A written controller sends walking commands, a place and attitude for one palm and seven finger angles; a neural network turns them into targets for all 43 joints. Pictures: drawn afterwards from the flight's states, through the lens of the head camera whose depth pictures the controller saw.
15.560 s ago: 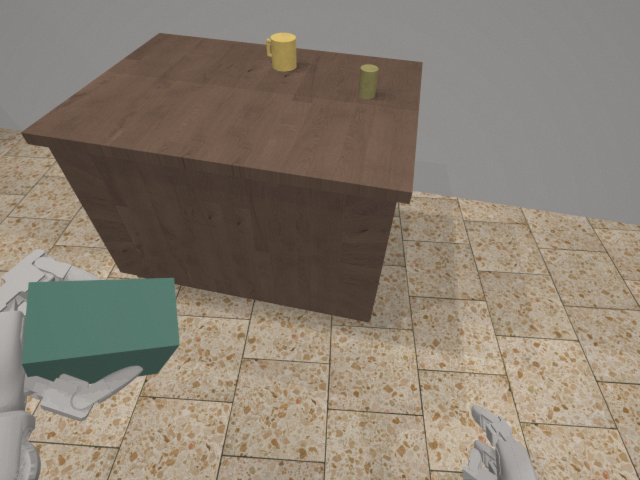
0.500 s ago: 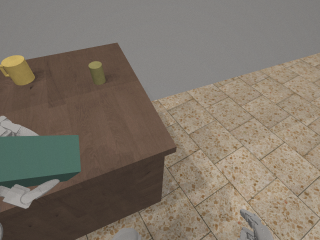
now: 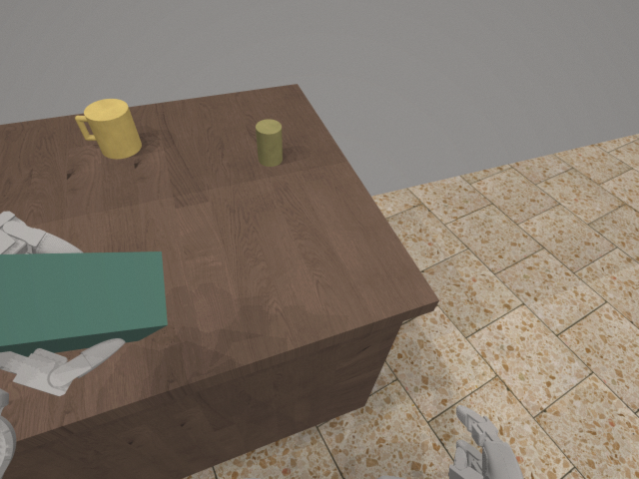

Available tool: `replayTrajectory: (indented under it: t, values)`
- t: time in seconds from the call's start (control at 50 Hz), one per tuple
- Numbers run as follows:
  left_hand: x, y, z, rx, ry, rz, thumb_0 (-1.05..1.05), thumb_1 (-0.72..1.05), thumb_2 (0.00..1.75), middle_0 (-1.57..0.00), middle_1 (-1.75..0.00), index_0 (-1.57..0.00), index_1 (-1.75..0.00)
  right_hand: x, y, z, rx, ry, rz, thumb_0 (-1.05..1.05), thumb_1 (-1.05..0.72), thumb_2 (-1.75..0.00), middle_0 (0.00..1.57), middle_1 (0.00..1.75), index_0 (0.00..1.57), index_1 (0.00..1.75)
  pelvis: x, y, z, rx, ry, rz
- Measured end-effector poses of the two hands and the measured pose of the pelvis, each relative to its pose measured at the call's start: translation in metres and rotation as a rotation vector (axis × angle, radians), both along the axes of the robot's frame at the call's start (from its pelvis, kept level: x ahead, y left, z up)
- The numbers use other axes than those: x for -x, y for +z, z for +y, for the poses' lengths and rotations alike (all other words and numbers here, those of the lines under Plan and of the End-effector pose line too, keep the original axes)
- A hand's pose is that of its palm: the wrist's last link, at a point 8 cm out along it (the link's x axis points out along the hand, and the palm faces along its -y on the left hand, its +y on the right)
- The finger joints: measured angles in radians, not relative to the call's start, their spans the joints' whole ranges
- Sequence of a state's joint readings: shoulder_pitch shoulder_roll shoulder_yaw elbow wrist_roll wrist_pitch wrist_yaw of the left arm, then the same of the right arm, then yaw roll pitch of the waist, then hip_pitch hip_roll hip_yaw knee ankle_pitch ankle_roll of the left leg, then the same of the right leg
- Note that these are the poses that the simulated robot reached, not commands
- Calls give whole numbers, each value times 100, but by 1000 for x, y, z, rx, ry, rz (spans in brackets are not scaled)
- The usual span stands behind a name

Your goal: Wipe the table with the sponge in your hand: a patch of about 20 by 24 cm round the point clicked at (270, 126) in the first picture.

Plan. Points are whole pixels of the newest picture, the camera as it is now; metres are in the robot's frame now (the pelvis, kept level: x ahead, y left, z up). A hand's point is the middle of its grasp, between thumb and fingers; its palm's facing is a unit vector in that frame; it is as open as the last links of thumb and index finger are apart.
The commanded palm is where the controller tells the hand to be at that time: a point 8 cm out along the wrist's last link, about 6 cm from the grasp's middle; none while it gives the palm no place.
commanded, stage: shuffle to correct the standing spot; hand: left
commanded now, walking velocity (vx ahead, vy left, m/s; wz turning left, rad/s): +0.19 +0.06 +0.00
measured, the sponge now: (105, 304) +0.23 +0.22 +0.16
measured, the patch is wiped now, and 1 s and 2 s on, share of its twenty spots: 0.00 0.00 0.00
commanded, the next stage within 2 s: come to a stop and stand still in 0.78 s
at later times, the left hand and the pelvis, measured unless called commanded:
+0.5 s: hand (8, 267) +0.24 +0.30 +0.19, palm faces +0.33 -0.83 -0.45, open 10.5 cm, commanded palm +0.18 +0.34 +0.19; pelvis +0.02 +0.06 +0.01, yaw -1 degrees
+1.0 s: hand (55, 255) +0.26 +0.27 +0.19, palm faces +0.32 -0.85 -0.42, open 10.5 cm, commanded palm +0.21 +0.31 +0.19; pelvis +0.04 +0.04 +0.01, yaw -1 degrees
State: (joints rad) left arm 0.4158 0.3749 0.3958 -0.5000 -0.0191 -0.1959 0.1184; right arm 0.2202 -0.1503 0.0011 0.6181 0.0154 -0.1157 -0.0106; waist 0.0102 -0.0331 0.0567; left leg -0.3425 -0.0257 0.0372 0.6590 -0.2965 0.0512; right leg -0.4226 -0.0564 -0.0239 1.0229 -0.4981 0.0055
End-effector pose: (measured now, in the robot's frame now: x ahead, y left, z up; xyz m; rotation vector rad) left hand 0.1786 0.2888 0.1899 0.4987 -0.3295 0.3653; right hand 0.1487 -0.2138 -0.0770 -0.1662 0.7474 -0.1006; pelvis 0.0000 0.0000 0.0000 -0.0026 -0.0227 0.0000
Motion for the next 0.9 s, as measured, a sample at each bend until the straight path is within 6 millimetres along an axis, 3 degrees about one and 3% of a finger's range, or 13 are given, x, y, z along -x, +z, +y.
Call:
replayTrajectory:
  t: [0.14, 0.26, 0.38, 0.48, 0.58, 0.74, 0.9]
  values:
    - [2, 15, 11, -58, -28, 6, -1, -52, 101, -67, -137, -69, -136, -10, 0, 21, -18, 45, -24, 1, -90, -90, 21, 30, 20, 30, -1, 2, 17, 9, 12, 31]
    - [-3, 3, 39, 36, 6, 51, -1, -52, 101, -67, -137, -69, -136, -11, 16, 22, 40, 6, 4, 1, -90, -90, 21, 30, 20, 30, -10, 14, 38, -12, -15, 33]
    - [-24, -6, 55, 32, -38, 18, -1, -52, 101, -67, -137, -69, -136, -18, 19, 28, 101, -56, -58, 1, -90, -90, 20, 30, 20, 30, -13, 2, 61, -23, -25, -3]
    - [-29, 14, 51, -29, -80, 20, -1, -52, 101, -67, -137, -69, -136, -18, 24, 48, 41, -36, -61, 1, -91, -90, 20, 30, 20, 30, -15, 11, 62, -9, -11, 15]
    - [-22, 21, 50, -73, -81, 47, -1, -52, 101, -67, -137, -69, -136, -19, 13, 57, -2, -15, -35, 1, -90, -90, 20, 30, 20, 30, -20, 11, 60, 14, -11, 24]
    - [-36, -8, 56, 96, -5, 98, -1, -52, 101, -67, -137, -69, -135, -20, 10, 47, 41, -35, 11, 1, -90, -90, 21, 30, 20, 30, -34, 12, 59, -3, -23, 12]
    - [-52, 10, 30, 32, -77, 74, -1, -52, 101, -67, -136, -69, -135, -41, 24, 31, 35, -41, -43, 1, -90, -90, 20, 30, 20, 30, -40, 16, 44, 4, -11, 22]
